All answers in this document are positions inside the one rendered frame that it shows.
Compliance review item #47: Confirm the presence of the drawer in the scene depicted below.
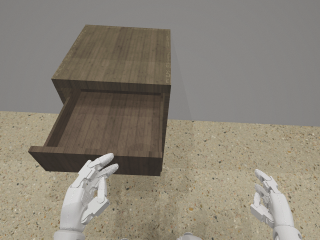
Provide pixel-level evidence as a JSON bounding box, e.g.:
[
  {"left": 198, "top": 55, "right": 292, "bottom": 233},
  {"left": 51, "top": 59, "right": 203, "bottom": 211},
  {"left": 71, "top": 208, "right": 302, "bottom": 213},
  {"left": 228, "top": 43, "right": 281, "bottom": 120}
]
[{"left": 28, "top": 88, "right": 164, "bottom": 176}]

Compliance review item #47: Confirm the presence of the right robot forearm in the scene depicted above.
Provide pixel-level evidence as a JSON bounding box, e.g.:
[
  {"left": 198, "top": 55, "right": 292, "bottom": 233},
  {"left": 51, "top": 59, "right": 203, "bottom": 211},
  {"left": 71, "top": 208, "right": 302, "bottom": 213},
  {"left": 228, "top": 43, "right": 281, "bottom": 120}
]
[{"left": 272, "top": 225, "right": 302, "bottom": 240}]

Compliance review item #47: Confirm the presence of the robot right hand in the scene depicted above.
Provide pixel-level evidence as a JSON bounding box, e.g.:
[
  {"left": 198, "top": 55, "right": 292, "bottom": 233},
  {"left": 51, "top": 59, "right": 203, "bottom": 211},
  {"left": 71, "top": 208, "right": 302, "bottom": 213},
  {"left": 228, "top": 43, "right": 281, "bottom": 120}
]
[{"left": 250, "top": 169, "right": 295, "bottom": 230}]

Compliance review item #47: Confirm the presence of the cabinet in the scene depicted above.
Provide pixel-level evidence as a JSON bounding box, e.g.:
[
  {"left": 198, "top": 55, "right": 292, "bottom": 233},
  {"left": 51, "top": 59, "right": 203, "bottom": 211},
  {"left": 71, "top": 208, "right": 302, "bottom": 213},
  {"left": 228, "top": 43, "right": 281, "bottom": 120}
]
[{"left": 51, "top": 24, "right": 171, "bottom": 172}]

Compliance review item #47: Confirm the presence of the robot left hand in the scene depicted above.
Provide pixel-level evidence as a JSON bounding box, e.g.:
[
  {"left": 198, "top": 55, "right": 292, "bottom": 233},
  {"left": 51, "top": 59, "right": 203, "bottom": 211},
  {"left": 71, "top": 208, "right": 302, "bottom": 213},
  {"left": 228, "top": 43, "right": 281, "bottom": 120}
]
[{"left": 59, "top": 153, "right": 119, "bottom": 233}]

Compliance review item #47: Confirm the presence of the left robot forearm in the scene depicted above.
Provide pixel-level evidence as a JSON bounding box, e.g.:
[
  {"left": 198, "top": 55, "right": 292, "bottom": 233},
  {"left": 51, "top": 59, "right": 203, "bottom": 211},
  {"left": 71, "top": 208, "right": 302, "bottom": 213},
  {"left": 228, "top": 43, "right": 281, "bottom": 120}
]
[{"left": 53, "top": 229, "right": 85, "bottom": 240}]

